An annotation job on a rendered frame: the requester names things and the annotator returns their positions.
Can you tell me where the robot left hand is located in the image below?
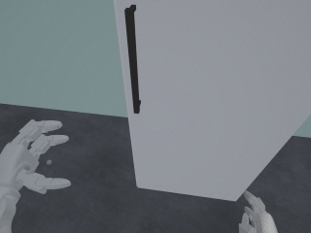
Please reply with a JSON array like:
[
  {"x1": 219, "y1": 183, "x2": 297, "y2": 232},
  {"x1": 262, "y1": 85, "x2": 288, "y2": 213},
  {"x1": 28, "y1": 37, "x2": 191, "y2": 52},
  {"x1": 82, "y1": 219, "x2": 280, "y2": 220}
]
[{"x1": 0, "y1": 119, "x2": 71, "y2": 194}]

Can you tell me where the left robot forearm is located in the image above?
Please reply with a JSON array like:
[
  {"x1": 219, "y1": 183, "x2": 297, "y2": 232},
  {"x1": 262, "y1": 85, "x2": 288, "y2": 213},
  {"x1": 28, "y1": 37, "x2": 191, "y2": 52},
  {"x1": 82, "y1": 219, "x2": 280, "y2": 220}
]
[{"x1": 0, "y1": 184, "x2": 21, "y2": 233}]

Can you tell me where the robot right hand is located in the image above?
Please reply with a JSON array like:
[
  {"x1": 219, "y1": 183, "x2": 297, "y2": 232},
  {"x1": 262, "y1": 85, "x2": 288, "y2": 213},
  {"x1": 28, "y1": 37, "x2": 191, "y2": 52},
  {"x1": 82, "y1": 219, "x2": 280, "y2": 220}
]
[{"x1": 238, "y1": 190, "x2": 278, "y2": 233}]

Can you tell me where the handle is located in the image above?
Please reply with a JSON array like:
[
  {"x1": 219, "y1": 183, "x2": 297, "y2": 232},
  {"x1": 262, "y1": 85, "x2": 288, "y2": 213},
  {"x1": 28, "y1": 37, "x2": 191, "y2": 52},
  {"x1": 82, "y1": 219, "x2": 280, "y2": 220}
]
[{"x1": 124, "y1": 4, "x2": 141, "y2": 114}]

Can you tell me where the fridge door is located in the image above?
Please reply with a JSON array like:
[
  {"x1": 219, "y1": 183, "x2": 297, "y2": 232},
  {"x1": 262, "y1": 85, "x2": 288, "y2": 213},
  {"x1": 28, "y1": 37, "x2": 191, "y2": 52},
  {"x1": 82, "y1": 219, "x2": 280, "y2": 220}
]
[{"x1": 116, "y1": 0, "x2": 311, "y2": 202}]

